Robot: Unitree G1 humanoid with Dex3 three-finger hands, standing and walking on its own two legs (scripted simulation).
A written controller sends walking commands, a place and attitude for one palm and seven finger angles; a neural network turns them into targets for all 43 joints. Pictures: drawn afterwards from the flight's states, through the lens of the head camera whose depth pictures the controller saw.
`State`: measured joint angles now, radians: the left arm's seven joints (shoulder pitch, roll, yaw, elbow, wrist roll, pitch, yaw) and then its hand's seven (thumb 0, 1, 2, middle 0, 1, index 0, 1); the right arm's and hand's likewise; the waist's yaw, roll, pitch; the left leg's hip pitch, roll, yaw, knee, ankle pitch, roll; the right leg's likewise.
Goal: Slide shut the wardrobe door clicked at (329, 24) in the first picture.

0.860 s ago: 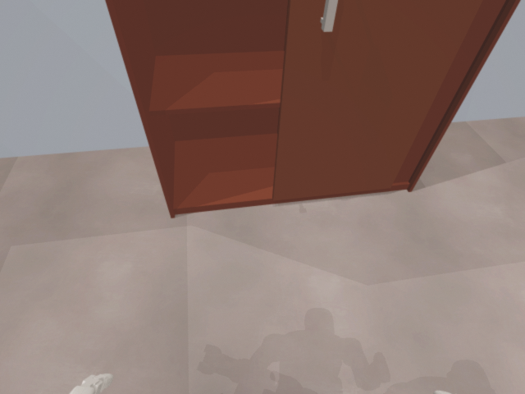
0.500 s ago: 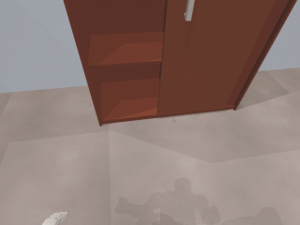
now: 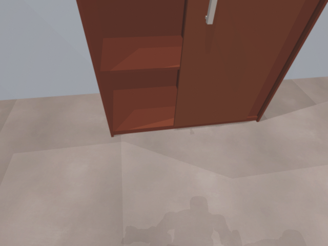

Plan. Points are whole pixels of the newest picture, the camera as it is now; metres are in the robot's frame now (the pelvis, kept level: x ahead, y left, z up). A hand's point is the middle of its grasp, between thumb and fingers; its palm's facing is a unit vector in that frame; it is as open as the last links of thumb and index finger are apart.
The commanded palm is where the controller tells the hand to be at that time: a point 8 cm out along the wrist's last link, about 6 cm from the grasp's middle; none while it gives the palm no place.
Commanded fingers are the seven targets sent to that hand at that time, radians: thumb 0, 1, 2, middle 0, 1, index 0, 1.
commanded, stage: stand and wait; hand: right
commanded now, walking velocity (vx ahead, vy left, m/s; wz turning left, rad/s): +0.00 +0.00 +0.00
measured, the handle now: out of the picture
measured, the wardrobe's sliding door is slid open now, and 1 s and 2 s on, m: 0.48 0.48 0.48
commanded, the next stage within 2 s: look at it before walking up in 0.10 s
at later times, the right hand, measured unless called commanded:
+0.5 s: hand out of the picture +0.08 -0.25 -0.15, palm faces -0.04 +0.94 -0.34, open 7.3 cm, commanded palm none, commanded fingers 0.00 -0.90 -0.90 0.20 0.30 0.20 0.30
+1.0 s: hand out of the picture +0.07 -0.25 -0.16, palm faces +0.05 +0.95 -0.30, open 7.3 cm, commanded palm none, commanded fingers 0.00 -0.90 -0.90 0.20 0.30 0.20 0.30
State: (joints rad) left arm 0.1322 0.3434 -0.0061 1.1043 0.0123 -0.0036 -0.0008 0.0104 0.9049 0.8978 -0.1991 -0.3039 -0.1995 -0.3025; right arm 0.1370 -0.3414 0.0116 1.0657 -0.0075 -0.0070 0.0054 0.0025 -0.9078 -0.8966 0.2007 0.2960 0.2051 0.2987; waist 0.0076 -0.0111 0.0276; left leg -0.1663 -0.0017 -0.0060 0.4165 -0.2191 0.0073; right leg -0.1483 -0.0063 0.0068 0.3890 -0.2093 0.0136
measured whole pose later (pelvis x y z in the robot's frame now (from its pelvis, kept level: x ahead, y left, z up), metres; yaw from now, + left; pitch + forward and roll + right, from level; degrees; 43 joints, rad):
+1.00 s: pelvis +0.02 -0.01 +0.00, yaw -4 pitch +0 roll +1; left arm 0.19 0.31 0.00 1.08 0.02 0.03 -0.01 0.01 0.91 0.90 -0.20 -0.30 -0.20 -0.30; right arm 0.18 -0.30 -0.01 1.02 -0.02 0.01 0.00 0.00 -0.91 -0.90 0.20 0.30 0.20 0.30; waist 0.01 -0.01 0.00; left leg -0.17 0.02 0.06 0.44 -0.27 0.00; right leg -0.28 -0.01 0.01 0.65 -0.41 0.00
